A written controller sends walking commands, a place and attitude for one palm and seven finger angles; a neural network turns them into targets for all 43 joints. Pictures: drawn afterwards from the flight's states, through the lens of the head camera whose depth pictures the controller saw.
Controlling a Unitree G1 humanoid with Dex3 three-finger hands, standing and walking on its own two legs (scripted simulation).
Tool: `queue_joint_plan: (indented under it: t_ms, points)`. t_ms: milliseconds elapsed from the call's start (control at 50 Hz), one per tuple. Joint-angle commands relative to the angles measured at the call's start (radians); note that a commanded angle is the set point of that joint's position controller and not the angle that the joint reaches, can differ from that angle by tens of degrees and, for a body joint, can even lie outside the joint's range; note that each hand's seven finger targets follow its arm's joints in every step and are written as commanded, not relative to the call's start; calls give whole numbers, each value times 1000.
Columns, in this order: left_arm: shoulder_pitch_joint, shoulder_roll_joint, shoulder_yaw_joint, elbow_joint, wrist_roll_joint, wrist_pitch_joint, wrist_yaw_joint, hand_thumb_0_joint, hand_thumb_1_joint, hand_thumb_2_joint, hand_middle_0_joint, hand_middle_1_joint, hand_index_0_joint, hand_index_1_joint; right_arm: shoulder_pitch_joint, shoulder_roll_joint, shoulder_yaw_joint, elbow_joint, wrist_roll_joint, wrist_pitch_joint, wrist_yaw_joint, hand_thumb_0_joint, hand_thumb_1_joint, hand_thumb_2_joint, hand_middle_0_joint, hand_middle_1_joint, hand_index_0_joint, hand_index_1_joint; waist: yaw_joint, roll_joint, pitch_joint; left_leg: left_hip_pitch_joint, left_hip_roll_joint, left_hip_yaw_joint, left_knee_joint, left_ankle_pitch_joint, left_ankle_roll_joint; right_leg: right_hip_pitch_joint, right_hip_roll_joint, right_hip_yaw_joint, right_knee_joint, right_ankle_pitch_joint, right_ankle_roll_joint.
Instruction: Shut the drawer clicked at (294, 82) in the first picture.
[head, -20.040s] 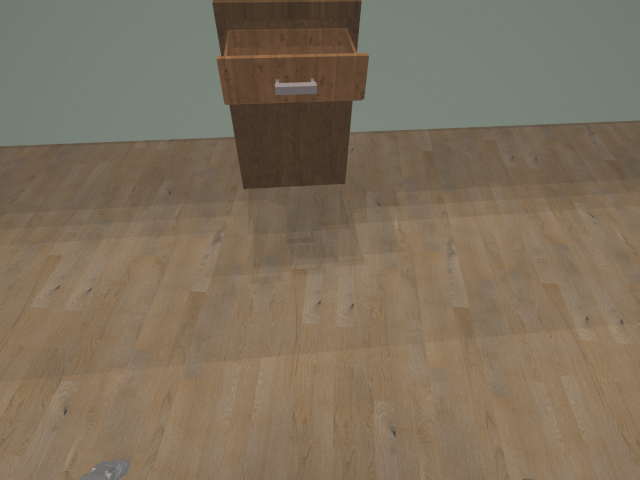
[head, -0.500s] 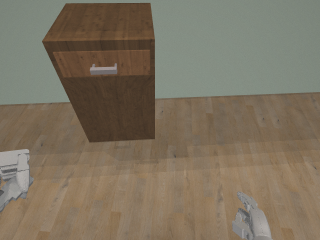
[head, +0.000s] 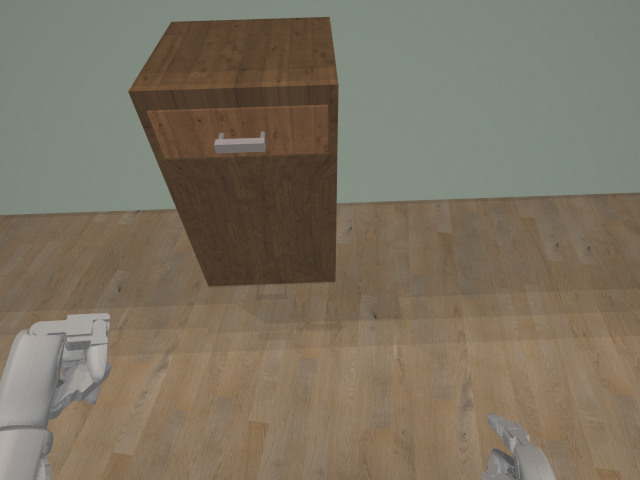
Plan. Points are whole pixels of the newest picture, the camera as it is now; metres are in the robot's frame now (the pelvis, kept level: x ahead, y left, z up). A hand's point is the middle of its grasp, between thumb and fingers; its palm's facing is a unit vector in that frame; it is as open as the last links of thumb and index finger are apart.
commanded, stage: let the arm hang, fingers relaxed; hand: left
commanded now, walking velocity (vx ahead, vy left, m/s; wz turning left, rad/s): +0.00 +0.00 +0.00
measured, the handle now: (241, 140) +0.89 +0.27 -0.09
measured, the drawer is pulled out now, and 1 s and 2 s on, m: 0.00 0.00 0.00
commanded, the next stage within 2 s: look to check the result in 1.04 s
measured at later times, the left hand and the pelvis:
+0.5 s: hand out of the picture -0.04 +0.21 -0.16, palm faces +0.02 -0.96 -0.27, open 5.1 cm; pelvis -0.01 +0.00 +0.00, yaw +1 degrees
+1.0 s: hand out of the picture +0.06 +0.17 -0.16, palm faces +0.01 -0.98 -0.21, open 7.3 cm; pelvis +0.01 -0.02 +0.01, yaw +0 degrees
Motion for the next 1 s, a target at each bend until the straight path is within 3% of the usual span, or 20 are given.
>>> queue_joint_plan:
  t_ms: [0, 40, 80, 120, 140, 200, 300, 360, 400, 460, 520, 600, 980]
  points:
    - [-85, 1, -127, 456, 32, 143, -72, 0, 900, 900, -1240, -1427, -1240, -1427, -20, -174, -53, -13, -13, 30, 31, 0, -900, -900, 200, 300, 200, 300, -24, -93, -61, -36, 121, -152, -20, 149, 41, -58, -81, 89, 39, -16, -32]
    - [-145, 17, -141, 563, 36, 149, -70, 0, 900, 900, -1160, -1340, -1160, -1340, -30, -177, -43, -4, -25, 45, 30, 0, -900, -900, 200, 300, 200, 300, -19, -208, -53, -53, 115, -172, -36, 133, 45, -29, -82, 105, 33, -35, -41]
    - [-187, 31, -150, 684, 35, 153, -68, 0, 900, 900, -1080, -1253, -1080, -1253, -29, -178, -38, 22, -32, 59, 26, 0, -900, -900, 200, 300, 200, 300, -15, -236, -57, -38, 89, -153, -29, 129, 41, -4, -106, 136, 0, -8, -55]
    - [-223, 30, -167, 801, 29, 160, -63, 0, 900, 900, -1000, -1167, -1000, -1167, -25, -164, -29, 56, -35, 74, 23, 0, -900, -900, 200, 300, 200, 300, -20, -170, -43, -1, 75, -137, -40, 109, 31, -24, -118, 148, -28, -36, -61]
    - [-231, 25, -176, 850, 26, 167, -60, 0, 900, 900, -960, -1123, -960, -1123, -24, -155, -23, 70, -35, 82, 24, 0, -900, -900, 200, 300, 200, 300, -18, -90, -15, -12, 81, -149, -70, 86, 29, -31, -106, 136, -32, -84, -55]
    - [-211, 10, -192, 992, 19, 168, -60, 0, 900, 900, -840, -993, -840, -993, -13, -123, -11, 130, -34, 91, 19, 0, -900, -900, 200, 300, 200, 300, -9, 61, 7, -56, 82, -154, -147, -44, 26, 21, -92, 138, -59, -121, -40]
    - [-185, -4, -188, 1157, 13, 160, -59, 0, 900, 900, -640, -777, -640, -777, 40, -106, -17, 212, -32, 99, 7, 0, -900, -900, 200, 300, 200, 300, -6, 136, -10, -43, 85, -153, -181, -134, 22, 70, -92, 124, -105, -106, -50]
    - [-196, -1, -195, 1220, 10, 155, -60, 0, 900, 900, -520, -647, -520, -647, 81, -102, -22, 253, -27, 103, 4, 0, -900, -900, 200, 300, 200, 300, -14, 23, 3, -8, 89, -146, -171, -94, 22, 53, -103, 122, -137, -108, -54]
    - [-206, -2, -198, 1253, 7, 154, -59, 0, 900, 900, -440, -560, -440, -560, 106, -104, -23, 282, -27, 103, 1, 0, -900, -900, 200, 300, 200, 300, -19, -20, 14, 17, 90, -142, -170, -77, 21, 32, -106, 123, -150, -128, -57]
    - [-208, -9, -201, 1293, 7, 152, -57, 0, 900, 900, -320, -430, -320, -430, 126, -96, -23, 318, -25, 101, -2, 0, -900, -900, 200, 300, 200, 300, -21, -60, 38, 40, 94, -134, -173, -28, 22, 15, -107, 114, -154, -109, -53]
    - [-206, -14, -204, 1324, 7, 154, -53, 0, 900, 900, -200, -300, -200, -300, 124, -93, -22, 345, -24, 97, -4, 0, -900, -900, 200, 300, 200, 300, -16, -57, 55, 44, 101, -138, -192, -20, 25, 18, -105, 110, -150, -89, -50]
    - [-212, -18, -205, 1348, 5, 151, -49, 0, 900, 900, -200, -300, -200, -300, 122, -80, -17, 372, -23, 94, -5, 0, -900, -900, 200, 300, 200, 300, -16, -90, 59, 67, 98, -121, -186, 52, 21, 27, -111, 109, -153, -55, -47]
    - [-256, -47, -198, 1358, 5, 141, -43, 0, 900, 900, -200, -300, -200, -300, 83, -47, -13, 408, -26, 85, -13, 0, -900, -900, 200, 300, 200, 300, -14, -30, 37, 114, 99, -93, -189, 193, 3, 100, -116, 109, -157, 122, -39]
